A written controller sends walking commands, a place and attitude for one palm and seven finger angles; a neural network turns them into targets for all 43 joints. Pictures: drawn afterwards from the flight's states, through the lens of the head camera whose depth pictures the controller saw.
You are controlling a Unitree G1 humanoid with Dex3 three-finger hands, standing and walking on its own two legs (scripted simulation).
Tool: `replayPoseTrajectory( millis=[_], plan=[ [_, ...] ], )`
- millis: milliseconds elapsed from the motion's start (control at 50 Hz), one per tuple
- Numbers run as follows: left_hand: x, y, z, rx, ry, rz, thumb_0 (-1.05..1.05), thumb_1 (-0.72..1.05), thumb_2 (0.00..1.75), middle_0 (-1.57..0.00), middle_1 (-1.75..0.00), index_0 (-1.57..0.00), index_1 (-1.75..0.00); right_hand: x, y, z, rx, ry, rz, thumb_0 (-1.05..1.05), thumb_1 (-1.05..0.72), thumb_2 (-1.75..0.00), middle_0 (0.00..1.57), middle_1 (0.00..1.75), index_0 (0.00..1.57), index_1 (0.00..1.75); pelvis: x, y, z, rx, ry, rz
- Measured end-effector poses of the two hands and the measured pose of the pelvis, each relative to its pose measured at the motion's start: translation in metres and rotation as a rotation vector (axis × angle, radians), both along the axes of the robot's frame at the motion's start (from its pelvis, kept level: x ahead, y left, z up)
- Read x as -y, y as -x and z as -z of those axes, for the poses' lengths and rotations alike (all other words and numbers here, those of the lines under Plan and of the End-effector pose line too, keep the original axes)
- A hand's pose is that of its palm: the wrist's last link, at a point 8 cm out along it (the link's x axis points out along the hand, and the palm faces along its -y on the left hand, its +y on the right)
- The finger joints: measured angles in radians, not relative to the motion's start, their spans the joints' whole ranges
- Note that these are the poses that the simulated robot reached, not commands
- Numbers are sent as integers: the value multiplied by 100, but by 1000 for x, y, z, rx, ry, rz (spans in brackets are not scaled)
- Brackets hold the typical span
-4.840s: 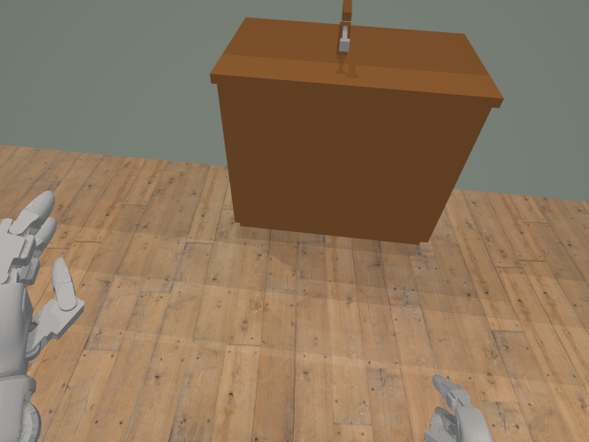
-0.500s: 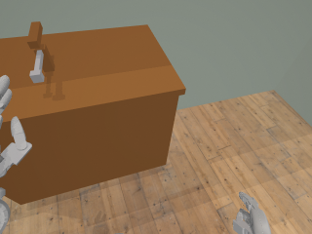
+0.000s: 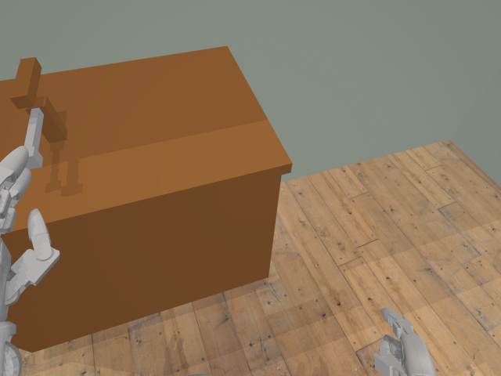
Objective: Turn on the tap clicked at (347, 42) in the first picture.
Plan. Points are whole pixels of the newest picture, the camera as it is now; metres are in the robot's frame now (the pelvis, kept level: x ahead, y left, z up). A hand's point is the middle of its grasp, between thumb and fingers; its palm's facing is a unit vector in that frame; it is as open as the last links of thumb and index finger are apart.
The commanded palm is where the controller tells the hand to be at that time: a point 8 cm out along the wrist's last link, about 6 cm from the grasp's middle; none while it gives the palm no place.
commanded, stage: come to a stop and stand still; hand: left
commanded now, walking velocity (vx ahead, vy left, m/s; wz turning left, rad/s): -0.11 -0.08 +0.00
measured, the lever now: (29, 158) +0.43 +0.41 +0.09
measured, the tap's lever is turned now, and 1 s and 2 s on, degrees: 0 0 0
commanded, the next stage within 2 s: look again from close up in 0.70 s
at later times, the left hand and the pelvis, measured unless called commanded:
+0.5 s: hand (62, 279) +0.19 +0.21 +0.17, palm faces +0.37 -0.85 -0.37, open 7.4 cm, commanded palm +0.14 +0.25 +0.18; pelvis -0.03 -0.02 +0.00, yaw -1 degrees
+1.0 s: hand (21, 256) +0.21 +0.25 +0.18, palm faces +0.36 -0.86 -0.37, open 7.4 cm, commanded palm +0.14 +0.28 +0.18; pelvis -0.03 +0.01 +0.01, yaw -4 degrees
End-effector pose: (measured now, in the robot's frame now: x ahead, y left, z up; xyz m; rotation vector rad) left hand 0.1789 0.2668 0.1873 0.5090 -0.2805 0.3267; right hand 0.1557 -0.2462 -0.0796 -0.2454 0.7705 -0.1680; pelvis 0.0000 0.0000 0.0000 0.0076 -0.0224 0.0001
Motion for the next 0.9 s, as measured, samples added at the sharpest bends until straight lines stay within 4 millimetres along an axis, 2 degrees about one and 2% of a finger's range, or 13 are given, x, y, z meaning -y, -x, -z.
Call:
replayPoseTrajectory(
  millis=[60, 140, 280, 400, 460, 560, 660, 760, 800, 820, 860, 900],
  plan=[
    [-7, -4, -1, 33, -2, 28, 1, 88, 89, -21, -31, -22, -30, -2, -7, -8, 26, 22, 24, 1, -91, -90, 20, 30, 20, 30, -5, -3, 2, 5, -2, 14],
    [-15, -5, -3, 35, -5, 13, 1, 88, 89, -21, -31, -22, -30, -16, -11, -17, 63, -4, -12, 1, -91, -90, 20, 30, 20, 30, -3, -1, -2, -6, 3, 15],
    [8, 10, -4, 11, 10, 9, 2, 89, 89, -21, -30, -21, -30, -29, -2, -9, 89, -103, -69, 1, -91, -90, 20, 30, 20, 30, 12, 13, -3, 4, 19, 20],
    [21, 25, 4, -35, 56, -2, 1, 89, 89, -21, -31, -22, -30, -15, 23, 4, 36, -109, -40, 1, -91, -90, 21, 30, 21, 30, 20, 20, -2, -5, 21, 30],
    [19, 26, 6, -27, 68, -6, 1, 88, 89, -21, -31, -22, -30, -4, 37, 8, -1, -76, -13, 1, -91, -90, 21, 30, 21, 30, 20, 23, -1, -2, 26, 23],
    [14, 25, 10, -35, 81, -14, 1, 88, 89, -21, -31, -22, -30, 11, 55, 3, -34, -32, 21, 1, -91, -90, 20, 30, 20, 30, 22, 28, -5, 0, 16, 31],
    [17, 25, 11, -44, 73, 7, 2, 89, 89, -21, -30, -21, -30, 18, 62, -3, -18, -14, 36, 1, -91, -90, 20, 30, 20, 30, 22, 33, -6, -7, 21, 37],
    [18, 26, 13, -56, 76, 28, 2, 89, 89, -21, -30, -21, -30, 18, 63, -5, -6, -10, 45, 1, -91, -90, 20, 30, 20, 30, 18, 34, -6, -8, 26, 39],
    [16, 26, 13, -59, 76, 28, 2, 89, 89, -21, -31, -22, -30, 15, 61, -6, -4, -11, 45, 1, -91, -90, 20, 30, 20, 30, 17, 33, -7, -7, 25, 40],
    [11, 23, 6, -49, 11, 34, 2, 88, 89, -21, -31, -22, -30, 13, 61, -7, -3, -3, 29, 1, -91, -90, 20, 30, 20, 30, 16, 35, -7, -7, 30, 37],
    [-12, 12, -13, 39, -80, 28, 2, 88, 89, -22, -31, -22, -30, 6, 60, -6, -14, 2, -12, 1, -91, -90, 20, 30, 20, 30, 16, 39, -6, -13, 33, 32],
    [-32, 5, -19, 95, -54, -9, 2, 88, 89, -22, -31, -22, -30, 0, 58, -7, -2, -17, -29, 1, -91, -90, 20, 30, 20, 30, 11, 41, -6, -13, 35, 43]
  ],
)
